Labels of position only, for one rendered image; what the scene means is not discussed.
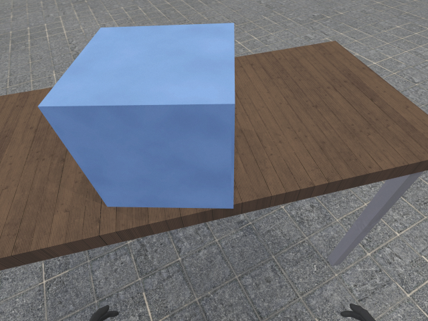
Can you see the table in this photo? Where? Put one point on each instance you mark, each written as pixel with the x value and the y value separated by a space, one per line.
pixel 309 121

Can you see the carton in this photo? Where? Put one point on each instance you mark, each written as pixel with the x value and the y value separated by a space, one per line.
pixel 148 114

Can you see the robot left hand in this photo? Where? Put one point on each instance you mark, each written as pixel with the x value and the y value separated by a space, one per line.
pixel 102 314

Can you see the robot right hand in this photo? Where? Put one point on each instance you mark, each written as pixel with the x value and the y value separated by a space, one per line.
pixel 358 313

